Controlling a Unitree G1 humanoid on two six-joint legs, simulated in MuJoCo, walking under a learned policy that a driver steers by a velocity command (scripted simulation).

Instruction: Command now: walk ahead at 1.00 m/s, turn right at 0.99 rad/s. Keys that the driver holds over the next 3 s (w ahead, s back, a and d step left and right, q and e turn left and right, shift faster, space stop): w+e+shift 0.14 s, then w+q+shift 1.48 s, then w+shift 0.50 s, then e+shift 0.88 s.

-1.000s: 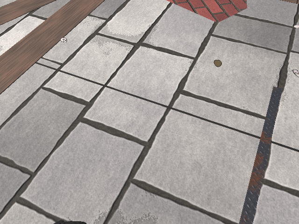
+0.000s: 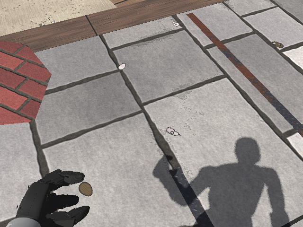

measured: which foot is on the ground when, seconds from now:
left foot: down 0.00-0.04, up 0.06-0.46, down 0.48-0.92, up 0.94-1.00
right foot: up 0.00-0.02, down 0.04-0.50, up 0.52-0.90, down 0.92-1.00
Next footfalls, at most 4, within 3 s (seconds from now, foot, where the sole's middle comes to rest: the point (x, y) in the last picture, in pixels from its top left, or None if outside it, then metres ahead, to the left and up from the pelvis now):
0.04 right None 0.22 -0.02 -0.74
0.48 left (141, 176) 0.68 0.03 -0.74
0.92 right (167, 103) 1.11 -0.14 -0.74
1.36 left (104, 71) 1.40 0.22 -0.74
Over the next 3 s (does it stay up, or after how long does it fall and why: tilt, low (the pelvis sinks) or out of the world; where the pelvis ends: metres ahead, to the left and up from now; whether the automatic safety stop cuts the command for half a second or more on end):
stays up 1.99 1.00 -0.11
